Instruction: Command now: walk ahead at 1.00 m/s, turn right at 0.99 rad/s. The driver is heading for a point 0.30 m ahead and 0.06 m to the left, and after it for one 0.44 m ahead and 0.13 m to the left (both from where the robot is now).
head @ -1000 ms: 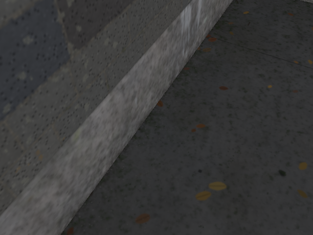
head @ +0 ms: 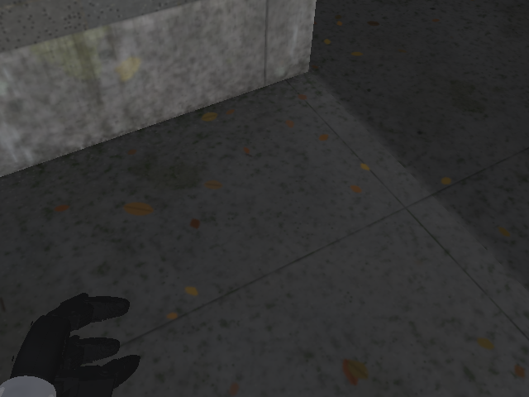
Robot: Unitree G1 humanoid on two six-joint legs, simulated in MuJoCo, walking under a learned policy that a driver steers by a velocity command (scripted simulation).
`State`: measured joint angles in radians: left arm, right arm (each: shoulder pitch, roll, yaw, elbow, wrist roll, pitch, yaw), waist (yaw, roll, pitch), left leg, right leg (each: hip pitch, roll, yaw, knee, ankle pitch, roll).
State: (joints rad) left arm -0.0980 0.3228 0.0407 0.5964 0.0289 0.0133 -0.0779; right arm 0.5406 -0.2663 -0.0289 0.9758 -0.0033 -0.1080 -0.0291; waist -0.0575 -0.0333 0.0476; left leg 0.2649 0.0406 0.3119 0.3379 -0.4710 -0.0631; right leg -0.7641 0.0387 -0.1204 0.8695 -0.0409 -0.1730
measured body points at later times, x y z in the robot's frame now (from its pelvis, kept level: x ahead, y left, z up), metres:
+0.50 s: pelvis +0.41 +0.03 +0.01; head +0.45 +0.04 +0.46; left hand +0.48 +0.29 -0.13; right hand +0.46 -0.23 -0.12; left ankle +0.55 +0.09 -0.71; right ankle +0.24 -0.05 -0.60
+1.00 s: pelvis +0.48 +0.00 +0.03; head +0.47 +0.00 +0.48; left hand +0.53 +0.24 -0.12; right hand +0.49 -0.24 -0.12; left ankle +0.55 +0.09 -0.71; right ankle +0.46 -0.10 -0.71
